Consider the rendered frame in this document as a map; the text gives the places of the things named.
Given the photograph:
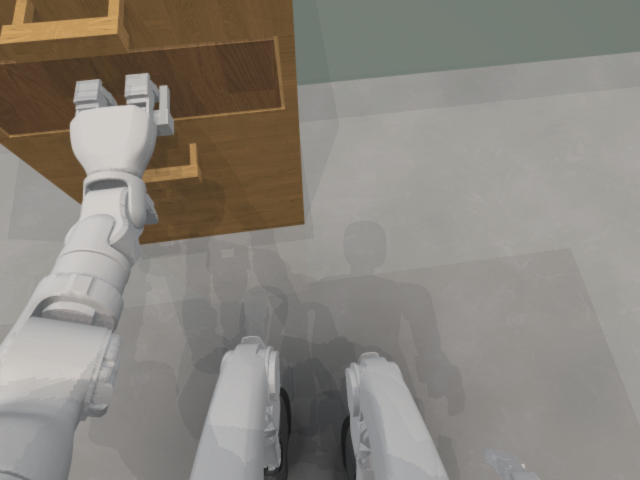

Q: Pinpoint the left robot upper arm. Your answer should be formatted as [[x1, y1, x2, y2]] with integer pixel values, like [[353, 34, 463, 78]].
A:
[[0, 316, 122, 480]]

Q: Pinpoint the drawer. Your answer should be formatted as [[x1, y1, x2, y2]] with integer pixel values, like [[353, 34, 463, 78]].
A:
[[0, 36, 282, 135]]

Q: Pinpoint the cabinet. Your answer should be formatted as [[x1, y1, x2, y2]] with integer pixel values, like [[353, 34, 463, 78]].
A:
[[0, 0, 305, 245]]

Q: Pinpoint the left robot shin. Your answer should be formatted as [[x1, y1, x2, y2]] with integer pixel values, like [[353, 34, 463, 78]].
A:
[[220, 336, 281, 468]]

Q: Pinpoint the robot shin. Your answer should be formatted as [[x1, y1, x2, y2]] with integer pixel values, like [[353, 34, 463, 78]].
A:
[[350, 352, 402, 480], [220, 336, 281, 468]]

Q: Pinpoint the robot left hand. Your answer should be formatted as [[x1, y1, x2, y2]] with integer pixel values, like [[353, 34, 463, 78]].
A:
[[70, 73, 160, 225]]

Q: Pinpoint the right robot shin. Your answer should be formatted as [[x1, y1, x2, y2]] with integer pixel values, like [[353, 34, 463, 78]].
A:
[[350, 352, 402, 480]]

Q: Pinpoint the robot right hand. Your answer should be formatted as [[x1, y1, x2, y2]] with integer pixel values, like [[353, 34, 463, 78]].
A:
[[483, 449, 540, 480]]

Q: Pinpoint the handle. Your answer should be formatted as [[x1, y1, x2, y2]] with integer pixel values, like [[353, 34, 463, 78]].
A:
[[0, 16, 129, 64], [142, 164, 202, 190], [153, 85, 174, 137]]

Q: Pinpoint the robot left forearm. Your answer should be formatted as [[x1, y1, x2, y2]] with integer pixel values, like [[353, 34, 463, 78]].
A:
[[0, 170, 146, 373]]

